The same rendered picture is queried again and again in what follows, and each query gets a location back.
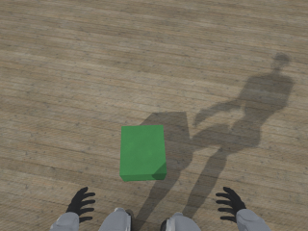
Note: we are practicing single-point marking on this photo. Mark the left robot thigh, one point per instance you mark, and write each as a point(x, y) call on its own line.
point(116, 221)

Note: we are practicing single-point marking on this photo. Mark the robot left forearm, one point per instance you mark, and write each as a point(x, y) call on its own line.
point(66, 222)

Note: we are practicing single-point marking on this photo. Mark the carton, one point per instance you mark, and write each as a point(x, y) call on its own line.
point(142, 153)

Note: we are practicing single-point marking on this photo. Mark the left robot shin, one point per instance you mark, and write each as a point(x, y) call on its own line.
point(119, 210)

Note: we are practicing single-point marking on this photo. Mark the robot right forearm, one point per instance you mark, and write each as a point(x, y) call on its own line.
point(247, 220)

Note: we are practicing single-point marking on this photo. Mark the right robot hand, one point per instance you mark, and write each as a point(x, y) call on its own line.
point(234, 202)

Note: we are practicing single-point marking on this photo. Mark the left robot hand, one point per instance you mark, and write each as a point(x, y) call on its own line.
point(77, 203)

